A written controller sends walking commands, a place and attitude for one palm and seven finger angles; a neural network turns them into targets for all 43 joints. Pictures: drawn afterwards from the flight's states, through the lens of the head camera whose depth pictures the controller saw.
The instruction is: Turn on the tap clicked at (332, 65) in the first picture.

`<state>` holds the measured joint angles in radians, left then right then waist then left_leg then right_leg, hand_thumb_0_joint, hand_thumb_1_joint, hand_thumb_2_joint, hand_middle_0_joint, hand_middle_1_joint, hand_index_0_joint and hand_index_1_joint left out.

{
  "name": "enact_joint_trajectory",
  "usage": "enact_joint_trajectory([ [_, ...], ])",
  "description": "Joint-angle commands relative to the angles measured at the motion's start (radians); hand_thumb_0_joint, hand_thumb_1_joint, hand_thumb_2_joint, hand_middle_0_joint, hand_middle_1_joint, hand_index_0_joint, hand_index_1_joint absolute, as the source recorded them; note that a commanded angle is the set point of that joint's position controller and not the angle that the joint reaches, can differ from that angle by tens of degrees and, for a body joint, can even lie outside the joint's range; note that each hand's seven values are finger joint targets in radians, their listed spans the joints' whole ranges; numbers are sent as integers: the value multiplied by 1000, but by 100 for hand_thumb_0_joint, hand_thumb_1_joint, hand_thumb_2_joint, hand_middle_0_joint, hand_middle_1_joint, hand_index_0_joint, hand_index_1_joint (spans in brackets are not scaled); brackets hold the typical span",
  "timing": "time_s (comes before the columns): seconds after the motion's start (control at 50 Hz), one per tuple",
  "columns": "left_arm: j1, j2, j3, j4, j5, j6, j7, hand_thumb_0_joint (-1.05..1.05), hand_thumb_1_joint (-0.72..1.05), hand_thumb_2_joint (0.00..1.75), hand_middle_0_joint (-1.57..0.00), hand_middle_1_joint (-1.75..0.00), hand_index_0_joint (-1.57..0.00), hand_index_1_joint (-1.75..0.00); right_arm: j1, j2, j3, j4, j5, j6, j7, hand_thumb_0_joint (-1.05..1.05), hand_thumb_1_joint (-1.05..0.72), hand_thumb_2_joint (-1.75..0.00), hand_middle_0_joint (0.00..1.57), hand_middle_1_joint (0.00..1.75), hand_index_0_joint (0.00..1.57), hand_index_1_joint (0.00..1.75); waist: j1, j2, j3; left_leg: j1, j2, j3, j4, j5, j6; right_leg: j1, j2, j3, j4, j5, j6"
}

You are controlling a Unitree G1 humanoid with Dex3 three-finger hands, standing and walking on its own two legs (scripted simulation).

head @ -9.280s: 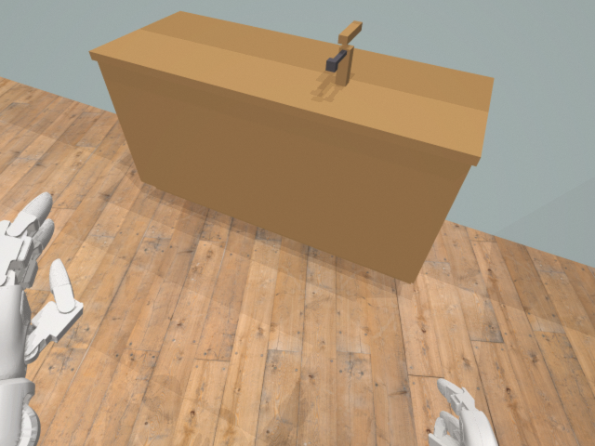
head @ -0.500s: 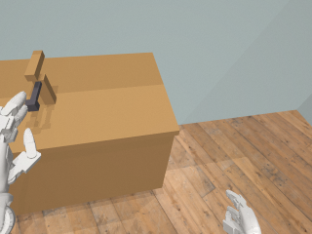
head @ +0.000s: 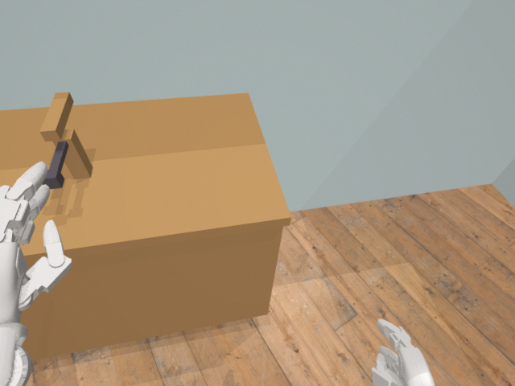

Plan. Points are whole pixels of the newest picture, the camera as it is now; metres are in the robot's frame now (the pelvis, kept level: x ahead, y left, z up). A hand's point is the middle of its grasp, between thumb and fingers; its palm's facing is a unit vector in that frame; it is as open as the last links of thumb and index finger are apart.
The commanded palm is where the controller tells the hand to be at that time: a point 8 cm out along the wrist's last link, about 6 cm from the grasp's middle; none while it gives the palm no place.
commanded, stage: shuffle to correct the standing spot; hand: left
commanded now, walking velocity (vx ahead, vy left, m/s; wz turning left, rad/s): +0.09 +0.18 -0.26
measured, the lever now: (52, 179) +0.44 +0.43 +0.04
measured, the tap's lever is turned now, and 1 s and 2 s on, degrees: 0 0 0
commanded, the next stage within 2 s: come to a stop and stand still in 1.76 s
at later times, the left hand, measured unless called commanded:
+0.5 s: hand (52, 243) +0.23 +0.27 +0.16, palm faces +0.32 -0.85 -0.41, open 7.4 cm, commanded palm +0.18 +0.31 +0.17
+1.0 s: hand (44, 243) +0.23 +0.28 +0.16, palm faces +0.33 -0.85 -0.40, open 7.4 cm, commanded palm +0.18 +0.32 +0.17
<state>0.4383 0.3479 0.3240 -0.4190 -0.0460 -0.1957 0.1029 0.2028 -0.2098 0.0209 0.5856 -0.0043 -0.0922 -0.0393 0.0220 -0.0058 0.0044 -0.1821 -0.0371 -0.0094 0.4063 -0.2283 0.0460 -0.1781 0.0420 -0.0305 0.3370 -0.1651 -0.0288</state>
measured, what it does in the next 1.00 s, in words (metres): stands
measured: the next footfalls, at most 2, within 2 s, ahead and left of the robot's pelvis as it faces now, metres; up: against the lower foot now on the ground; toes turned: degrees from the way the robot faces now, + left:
left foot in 1.46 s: +0.10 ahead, +0.24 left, +0.00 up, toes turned -9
right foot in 1.88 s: +0.09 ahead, +0.05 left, +0.00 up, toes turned -6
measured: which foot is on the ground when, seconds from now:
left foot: down 0.00-1.00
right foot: down 0.00-1.00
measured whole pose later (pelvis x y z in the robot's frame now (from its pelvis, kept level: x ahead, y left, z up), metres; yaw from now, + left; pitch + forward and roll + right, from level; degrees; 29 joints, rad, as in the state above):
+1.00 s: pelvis +0.01 +0.05 -0.02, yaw -2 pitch +0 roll -2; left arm 0.47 0.39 0.37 -0.50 -0.05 -0.23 0.10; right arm 0.21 -0.22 -0.01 0.57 0.01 -0.04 -0.01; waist -0.01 0.02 0.01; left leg -0.28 -0.07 0.05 0.67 -0.38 0.04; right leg -0.29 0.00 0.02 0.61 -0.32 0.03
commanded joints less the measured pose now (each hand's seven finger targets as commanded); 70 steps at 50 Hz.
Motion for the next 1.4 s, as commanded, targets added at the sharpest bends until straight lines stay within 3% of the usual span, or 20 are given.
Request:
enact_joint_trajectory([
  [0.0, -83, 182, 108, -231, -3, -74, 20, 0, 90, 90, -20, -30, -20, -30, -99, -128, -57, -164, 1, -58, -2, 0, -90, -90, 20, 30, 20, 30, -9, 43, -114, -55, 54, -50, -13, 79, -24, 93, -123, 150, -44, 95, -15],
  [0.12, -77, 185, 108, -239, -2, -86, 21, 0, 90, 90, -20, -30, -20, -30, -97, -134, -65, -168, 0, -49, 6, 0, -90, -90, 20, 30, 20, 30, -20, 44, -93, -64, 55, -46, 23, 25, -16, 30, -147, 195, -23, -16, -41],
  [0.3, -58, 204, 132, -263, -3, -95, 13, 0, 90, 90, -20, -30, -20, -30, -98, -144, -66, -182, 8, -37, 11, 0, -90, -90, 20, 30, 20, 30, -12, 107, -101, -116, 116, -84, -14, 182, -37, 76, -91, 99, 196, 133, -27],
  [0.46, -41, 209, 148, -268, -2, -93, 12, 0, 90, 90, -20, -30, -20, -30, -77, -139, -70, -182, 11, -25, 18, 0, -90, -90, 20, 30, 20, 30, -14, 97, -105, -93, 139, -61, 25, 288, -66, 34, -74, 65, 255, 48, -28],
  [0.72, -42, 200, 152, -275, -14, -92, 17, 0, 90, 90, -20, -30, -20, -30, -82, -133, -73, -169, 19, -6, 19, 0, -90, -90, 20, 30, 20, 30, -22, 45, -112, -118, 101, -48, 93, 208, -87, 18, -117, 135, 266, 115, -57],
  [0.84, -61, 206, 151, -284, -7, -91, 19, 0, 90, 90, -20, -30, -20, -30, -86, -133, -77, -172, 12, -14, 18, 0, -90, -90, 20, 30, 20, 30, -16, 137, -103, -49, 141, -53, 43, 394, -90, 0, -61, -1, 244, -36, -19],
  [0.9, -16, 212, 160, -253, -12, -92, 22, 0, 90, 90, -20, -30, -20, -30, -83, -136, -84, -174, 24, -2, 21, 0, -90, -90, 20, 30, 20, 30, -16, -37, -142, -170, 81, -33, 221, 269, -88, 120, -165, 167, 202, 199, -85],
  [0.96, -39, 206, 164, -279, -18, -90, 27, 0, 90, 90, -20, -30, -20, -30, -79, -128, -80, -164, 21, 9, 29, 0, -90, -90, 20, 30, 20, 30, -38, -97, -75, -117, 60, -54, 232, -111, -39, -112, -304, 392, 114, 71, -129],
  [1.0, -76, 205, 161, -321, -14, -89, 27, 0, 90, 90, -20, -30, -20, -30, -82, -129, -74, -152, 18, 9, 16, 0, -90, -90, 20, 30, 20, 30, -45, 62, -53, -7, 93, -74, 36, -46, -38, -212, -160, 218, 245, -22, -58],
  [1.02, -76, 193, 147, -321, -9, -89, 25, 0, 90, 90, -20, -30, -20, -30, -83, -138, -72, -158, 20, 3, 9, 0, -90, -90, 20, 30, 20, 30, -42, 208, -60, 25, 172, -171, -79, 65, -51, -232, -51, 75, 422, -51, -14],
  [1.04, -86, 214, 151, -337, -2, -87, 22, 0, 90, 90, -20, -30, -20, -30, -84, -130, -76, -172, 12, -9, 9, 0, -90, -90, 20, 30, 20, 30, -38, 284, -71, 111, 230, -213, -138, 247, -75, -321, -27, -19, 547, -249, 16],
  [1.1, -98, 203, 134, -322, 2, -85, 24, 0, 90, 90, -20, -30, -20, -30, -92, -130, -85, -180, -5, -34, 24, 0, -90, -90, 20, 30, 20, 30, -11, 189, -83, 111, 186, -50, -44, 673, -98, -241, -56, -79, 472, -259, 0],
  [1.14, -59, 187, 128, -267, 2, -79, 30, 0, 90, 90, -20, -30, -20, -30, -96, -133, -86, -178, -5, -32, 33, 0, -90, -90, 20, 30, 20, 30, 9, 133, -128, -13, 140, 16, 80, 710, -112, 20, -61, -126, 189, -109, -20],
  [1.16, -31, 192, 141, -257, 0, -81, 31, 0, 90, 90, -20, -30, -20, -30, -109, -141, -89, -183, 1, -25, 35, 0, -90, -90, 20, 30, 20, 30, 34, 61, -162, -145, 103, 22, 273, 622, -127, 209, -91, -102, 76, 37, -54],
  [1.18, -21, 208, 151, -249, 0, -84, 35, 0, 90, 90, -20, -30, -20, -30, -105, -137, -85, -174, 20, -12, 36, 0, -90, -90, 20, 30, 20, 30, 34, -142, -200, -302, 43, 22, 605, 278, -84, 302, -269, 142, 54, 162, -149],
  [1.2, 10, 217, 176, -200, -18, -92, 36, 0, 90, 90, -20, -30, -20, -30, -97, -145, -82, -180, 11, -11, 35, 0, -90, -90, 20, 30, 20, 30, -12, -232, -156, -426, -4, -23, 800, -214, -34, 191, -471, 440, 0, 229, -219],
  [1.22, 20, 186, 170, -227, -35, -85, 34, 0, 90, 90, -20, -30, -20, -30, -51, -151, -99, -173, 17, 2, 40, 0, -90, -90, 20, 30, 20, 30, -23, -199, -91, -445, 70, -182, 829, -293, -39, 30, -530, 547, -37, 35, -226],
  [1.24, 12, 188, 169, -275, -26, -86, 33, 0, 90, 90, -20, -30, -20, -30, -58, -138, -93, -167, 17, 16, 51, 0, -90, -90, 20, 30, 20, 30, -29, -151, -46, -447, 119, -214, 811, -259, -35, -65, -508, 522, -34, -91, -215],
  [1.3, -79, 219, 167, -351, 0, -91, 40, 0, 90, 90, -20, -30, -20, -30, -79, -97, -63, -135, 11, 19, 37, 0, -90, -90, 20, 30, 20, 30, -44, -52, -71, -184, 113, -52, 519, -136, -27, -290, -369, 217, -23, -152, -127],
  [1.38, -94, 219, 150, -330, 13, -80, 49, 0, 90, 90, -20, -30, -20, -30, -74, -86, -64, -121, 7, -51, -11, 0, -90, -90, 20, 30, 20, 30, -27, 25, -48, 33, 11, 120, 122, -94, -27, -275, -243, 111, 53, -336, -62],
])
